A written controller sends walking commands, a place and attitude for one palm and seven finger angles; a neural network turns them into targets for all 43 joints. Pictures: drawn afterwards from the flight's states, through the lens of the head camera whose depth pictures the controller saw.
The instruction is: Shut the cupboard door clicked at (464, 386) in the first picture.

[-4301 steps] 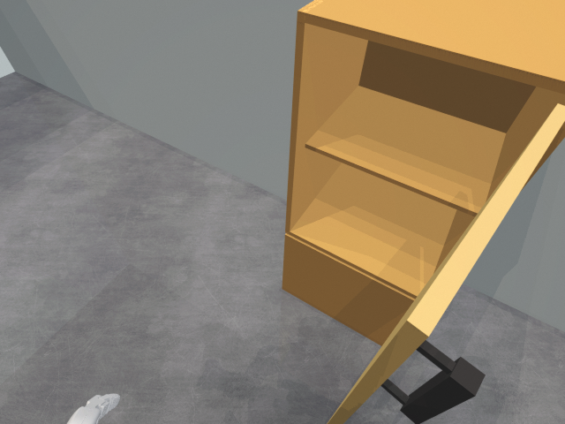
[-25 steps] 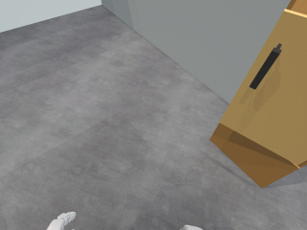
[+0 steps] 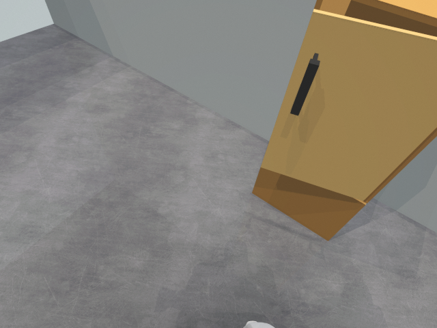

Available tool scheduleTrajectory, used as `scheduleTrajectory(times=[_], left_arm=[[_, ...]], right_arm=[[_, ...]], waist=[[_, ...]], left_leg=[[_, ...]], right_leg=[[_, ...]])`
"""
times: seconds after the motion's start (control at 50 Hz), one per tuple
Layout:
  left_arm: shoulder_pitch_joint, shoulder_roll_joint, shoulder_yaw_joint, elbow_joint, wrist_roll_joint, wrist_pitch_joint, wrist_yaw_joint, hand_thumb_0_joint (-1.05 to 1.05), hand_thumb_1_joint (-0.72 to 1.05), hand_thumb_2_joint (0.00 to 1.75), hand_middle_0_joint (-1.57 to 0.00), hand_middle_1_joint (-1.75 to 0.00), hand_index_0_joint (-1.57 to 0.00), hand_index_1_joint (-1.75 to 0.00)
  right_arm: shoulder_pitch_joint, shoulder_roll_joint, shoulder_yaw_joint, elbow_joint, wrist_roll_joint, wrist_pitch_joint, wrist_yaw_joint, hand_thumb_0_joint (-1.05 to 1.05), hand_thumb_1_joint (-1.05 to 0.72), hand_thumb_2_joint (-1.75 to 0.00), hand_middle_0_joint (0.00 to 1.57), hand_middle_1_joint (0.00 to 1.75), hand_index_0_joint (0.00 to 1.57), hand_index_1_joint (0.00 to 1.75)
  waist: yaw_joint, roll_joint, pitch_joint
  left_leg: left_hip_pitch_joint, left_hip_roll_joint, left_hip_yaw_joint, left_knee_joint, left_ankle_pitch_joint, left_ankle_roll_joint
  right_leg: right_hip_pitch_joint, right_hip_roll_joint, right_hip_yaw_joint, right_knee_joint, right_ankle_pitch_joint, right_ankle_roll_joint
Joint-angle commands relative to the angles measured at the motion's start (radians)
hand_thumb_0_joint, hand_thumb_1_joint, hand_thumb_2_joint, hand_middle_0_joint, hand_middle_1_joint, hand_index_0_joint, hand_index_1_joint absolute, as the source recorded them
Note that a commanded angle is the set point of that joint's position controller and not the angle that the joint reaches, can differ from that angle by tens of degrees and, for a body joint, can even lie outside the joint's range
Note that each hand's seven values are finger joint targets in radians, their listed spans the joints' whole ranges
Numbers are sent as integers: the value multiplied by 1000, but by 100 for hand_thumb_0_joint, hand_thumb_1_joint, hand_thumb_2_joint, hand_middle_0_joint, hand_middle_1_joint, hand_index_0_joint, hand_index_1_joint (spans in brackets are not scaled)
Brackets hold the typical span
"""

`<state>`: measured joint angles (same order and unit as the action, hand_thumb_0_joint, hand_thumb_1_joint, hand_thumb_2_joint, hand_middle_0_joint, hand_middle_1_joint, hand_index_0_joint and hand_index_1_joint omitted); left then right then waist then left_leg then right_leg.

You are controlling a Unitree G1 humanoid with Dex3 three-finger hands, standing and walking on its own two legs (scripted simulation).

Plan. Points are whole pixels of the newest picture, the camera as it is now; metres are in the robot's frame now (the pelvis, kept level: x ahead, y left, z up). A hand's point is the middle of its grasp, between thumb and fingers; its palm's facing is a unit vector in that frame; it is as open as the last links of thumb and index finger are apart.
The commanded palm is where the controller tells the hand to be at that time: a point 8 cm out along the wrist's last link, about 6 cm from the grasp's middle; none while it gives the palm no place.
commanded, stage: turn to face it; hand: left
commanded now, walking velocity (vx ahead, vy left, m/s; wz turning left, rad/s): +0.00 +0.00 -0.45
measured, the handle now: (305, 85) +0.71 -0.19 +0.06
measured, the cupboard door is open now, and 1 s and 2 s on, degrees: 16 16 16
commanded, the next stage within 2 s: take the last steps up to it in 0.36 s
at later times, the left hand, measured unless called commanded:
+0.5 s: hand out of the picture +0.11 +0.15 -0.15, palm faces -0.18 -0.95 -0.25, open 7.4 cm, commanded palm none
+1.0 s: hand (189, 289) +0.22 +0.07 -0.16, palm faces -0.39 -0.90 -0.19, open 7.4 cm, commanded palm none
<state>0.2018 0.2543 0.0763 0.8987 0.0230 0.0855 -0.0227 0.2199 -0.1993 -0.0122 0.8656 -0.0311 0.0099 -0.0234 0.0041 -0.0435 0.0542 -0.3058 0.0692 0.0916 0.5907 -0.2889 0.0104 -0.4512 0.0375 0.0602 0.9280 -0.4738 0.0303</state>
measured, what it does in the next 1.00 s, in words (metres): steps to the right, turning right: right foot, then left foot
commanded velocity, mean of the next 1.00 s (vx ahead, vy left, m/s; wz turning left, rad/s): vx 0.17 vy -0.08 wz -0.24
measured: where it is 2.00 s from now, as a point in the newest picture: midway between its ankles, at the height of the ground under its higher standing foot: outside the picture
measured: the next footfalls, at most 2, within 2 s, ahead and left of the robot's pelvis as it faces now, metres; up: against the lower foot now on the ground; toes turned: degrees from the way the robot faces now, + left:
right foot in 0.30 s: +0.01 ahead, -0.14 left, +0.00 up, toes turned -12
left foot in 0.64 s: +0.08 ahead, +0.09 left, +0.00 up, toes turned -9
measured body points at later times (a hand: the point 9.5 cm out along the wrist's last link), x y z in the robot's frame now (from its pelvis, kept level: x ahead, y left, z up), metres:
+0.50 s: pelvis -0.01 -0.03 +0.01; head +0.01 -0.05 +0.46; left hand +0.12 +0.20 -0.13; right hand -0.02 -0.29 -0.15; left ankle +0.01 +0.11 -0.67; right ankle -0.03 -0.13 -0.73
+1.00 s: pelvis +0.07 -0.09 +0.01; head +0.11 -0.10 +0.46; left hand +0.24 +0.12 -0.14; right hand -0.09 -0.29 -0.13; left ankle +0.04 +0.10 -0.73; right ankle +0.09 -0.25 -0.70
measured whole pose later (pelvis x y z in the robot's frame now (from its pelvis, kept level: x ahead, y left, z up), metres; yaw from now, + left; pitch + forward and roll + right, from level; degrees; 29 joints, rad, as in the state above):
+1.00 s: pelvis +0.07 -0.09 +0.01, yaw -20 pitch +2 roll -1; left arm 0.16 0.24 0.07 0.97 0.03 0.04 -0.07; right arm 0.44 -0.19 -0.04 1.05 -0.05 -0.02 -0.02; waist -0.06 0.00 0.05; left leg -0.07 0.17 0.17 0.38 -0.32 -0.09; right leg -0.48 -0.07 -0.06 0.69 -0.23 0.01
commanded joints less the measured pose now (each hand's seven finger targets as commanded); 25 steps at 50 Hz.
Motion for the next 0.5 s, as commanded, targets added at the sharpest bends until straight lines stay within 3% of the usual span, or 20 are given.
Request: scheduleTrajectory(times=[0.0,0.04,0.16,0.18,0.22,0.24,0.26,0.28,0.3,0.32,0.34,0.38,0.44,0.48], left_arm=[[-28,77,38,-89,1,-25,-14,0,90,90,-20,-30,-20,-30],[-31,54,29,-85,-3,-23,-15,0,90,90,-20,-30,-20,-30],[-68,25,12,-92,-1,-36,-10,0,90,90,-20,-30,-20,-30],[-56,21,11,-88,-3,-39,-9,0,90,90,-20,-30,-20,-30],[19,37,14,-62,-3,-48,-4,0,90,90,-20,-30,-20,-30],[67,78,22,-47,2,-57,1,0,90,90,-20,-30,-20,-30],[97,178,37,-33,12,-71,15,0,90,90,-20,-30,-20,-30],[139,225,44,-16,4,-73,25,0,90,90,-20,-30,-20,-30],[129,216,37,-19,0,-69,32,0,90,90,-20,-30,-20,-30],[66,175,35,-30,5,-68,40,0,90,90,-20,-30,-20,-30],[10,155,31,-36,5,-67,42,0,90,90,-20,-30,-20,-30],[-33,118,18,-49,2,-71,45,0,90,90,-20,-30,-20,-30],[-10,118,18,-40,5,-76,45,0,90,90,-20,-30,-20,-30],[17,125,25,-22,7,-75,40,0,90,90,-20,-30,-20,-30]], right_arm=[[-4,-199,-51,-70,-6,-16,-23,0,-90,-90,20,30,20,30],[32,-191,-53,-50,-4,-14,-25,0,-90,-90,20,30,20,30],[91,-204,-72,0,-4,-6,-13,0,-90,-90,20,30,20,30],[88,-213,-75,5,-4,-4,-10,0,-90,-90,20,30,20,30],[57,-218,-79,8,5,0,-6,0,-90,-90,20,30,20,30],[57,-199,-80,7,14,1,-1,0,-90,-90,20,30,20,30],[62,-123,-65,-14,23,3,5,0,-90,-90,20,30,20,30],[-20,-105,-53,-48,16,11,2,0,-90,-90,20,30,20,30],[-20,-108,-52,-42,20,25,-2,0,-90,-90,20,30,20,30],[-14,-106,-57,-26,16,31,-3,0,-90,-90,20,30,20,30],[0,-115,-58,-7,14,32,-1,0,-90,-90,20,30,20,30],[24,-118,-56,16,11,27,7,0,-90,-90,20,30,20,30],[39,-90,-50,33,14,26,8,0,-90,-90,20,30,20,30],[36,-79,-47,26,10,20,9,0,-90,-90,20,30,20,30]], waist=[[3,225,-34],[-12,222,-69],[-48,267,-101],[-41,273,-108],[1,221,-132],[19,134,-148],[32,-140,-154],[71,-226,-109],[57,-150,-95],[28,-170,-52],[5,-220,-35],[-19,-155,-44],[-14,-114,-82],[-2,-120,-92]], left_leg=[[89,263,-174,-292,286,104],[162,241,-116,-258,345,103],[200,271,-72,-203,395,121],[188,275,-63,-183,405,114],[128,249,-19,-94,351,66],[59,204,16,-4,251,16],[-162,81,96,176,-66,-48],[-268,-1,37,377,-357,-67],[-264,19,-59,482,-320,-58],[-300,26,-89,529,-255,-57],[-316,25,-91,556,-203,-63],[-251,31,-81,519,-124,-71],[-179,1,-52,369,-121,-78],[-141,-6,-29,258,-128,-78]], right_leg=[[-106,-57,-36,236,25,17],[-100,-53,-69,169,44,23],[39,-43,-136,-147,31,5],[81,-35,-143,-211,49,-3],[232,-27,-156,-419,241,-17],[338,-74,-87,-539,347,-37],[488,-296,185,-619,529,-110],[425,-428,326,-608,771,-225],[348,-430,283,-618,634,-271],[300,-369,264,-643,497,-258],[293,-332,243,-650,448,-240],[256,-279,135,-620,498,-211],[280,-265,120,-601,540,-214],[292,-258,143,-621,390,-220]])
